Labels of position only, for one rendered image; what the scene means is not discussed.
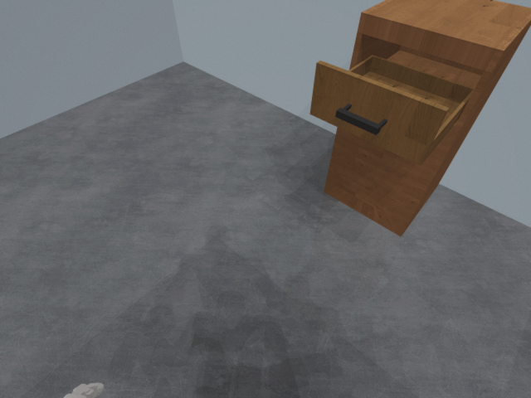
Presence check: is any drawer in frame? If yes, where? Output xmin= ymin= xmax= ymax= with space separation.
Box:
xmin=310 ymin=55 xmax=475 ymax=166

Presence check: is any cabinet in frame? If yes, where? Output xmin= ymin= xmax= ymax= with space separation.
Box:
xmin=324 ymin=0 xmax=531 ymax=236

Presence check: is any handle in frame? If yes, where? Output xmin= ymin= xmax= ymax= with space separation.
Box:
xmin=335 ymin=104 xmax=387 ymax=135

